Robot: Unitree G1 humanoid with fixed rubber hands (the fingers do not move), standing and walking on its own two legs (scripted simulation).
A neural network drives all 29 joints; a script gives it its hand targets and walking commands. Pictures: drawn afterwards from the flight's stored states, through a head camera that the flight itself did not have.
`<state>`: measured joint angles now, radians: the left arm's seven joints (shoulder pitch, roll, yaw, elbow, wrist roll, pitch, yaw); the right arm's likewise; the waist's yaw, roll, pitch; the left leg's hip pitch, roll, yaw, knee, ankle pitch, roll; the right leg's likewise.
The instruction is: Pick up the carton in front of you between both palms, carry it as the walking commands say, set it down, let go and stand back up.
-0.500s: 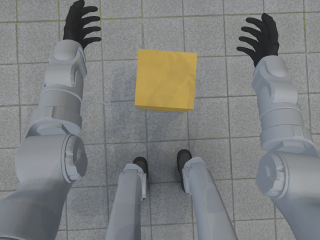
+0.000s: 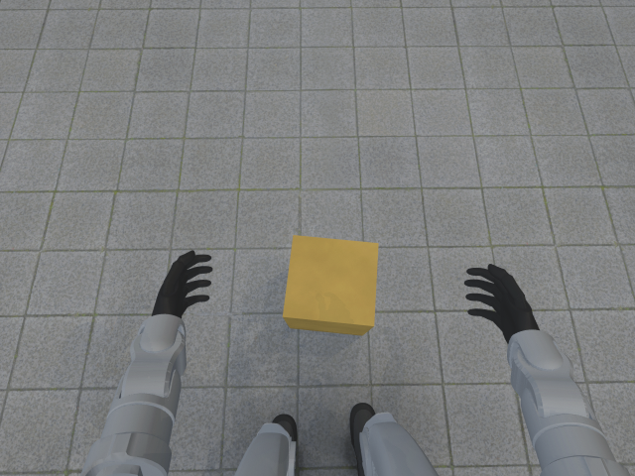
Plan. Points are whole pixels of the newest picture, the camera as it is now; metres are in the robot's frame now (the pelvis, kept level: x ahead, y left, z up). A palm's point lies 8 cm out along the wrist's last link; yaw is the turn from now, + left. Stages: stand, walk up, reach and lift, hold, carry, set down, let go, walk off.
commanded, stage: let go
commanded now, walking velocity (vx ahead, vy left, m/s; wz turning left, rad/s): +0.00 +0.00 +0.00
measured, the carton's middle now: (330, 289) +0.45 -0.03 -0.61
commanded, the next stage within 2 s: stand in 0.82 s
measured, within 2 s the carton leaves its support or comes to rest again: neither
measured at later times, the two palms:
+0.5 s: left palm (88, 438) +0.19 +0.25 -0.02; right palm (548, 425) +0.18 -0.22 -0.02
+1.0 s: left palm (65, 468) +0.16 +0.28 -0.04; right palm (589, 431) +0.17 -0.26 -0.04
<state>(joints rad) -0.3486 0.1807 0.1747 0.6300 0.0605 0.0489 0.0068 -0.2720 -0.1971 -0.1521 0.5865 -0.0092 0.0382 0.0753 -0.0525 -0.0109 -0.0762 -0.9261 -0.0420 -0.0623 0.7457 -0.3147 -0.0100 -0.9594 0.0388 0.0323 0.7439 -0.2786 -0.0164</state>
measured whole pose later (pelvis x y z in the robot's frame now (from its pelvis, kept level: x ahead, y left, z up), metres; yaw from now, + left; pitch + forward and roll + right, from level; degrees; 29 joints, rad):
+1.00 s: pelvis +0.03 +0.01 +0.04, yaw -1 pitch -2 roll +0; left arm 0.22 0.27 0.07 0.66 0.02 0.02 0.01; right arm 0.19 -0.29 -0.08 0.62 -0.01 0.03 0.00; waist 0.00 0.02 0.01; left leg -0.16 -0.03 -0.05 0.53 -0.33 0.01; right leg -0.19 0.04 0.04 0.52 -0.30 -0.01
